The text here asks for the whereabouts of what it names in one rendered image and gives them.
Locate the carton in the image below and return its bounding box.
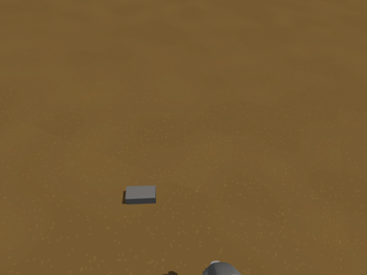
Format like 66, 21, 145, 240
125, 186, 156, 205

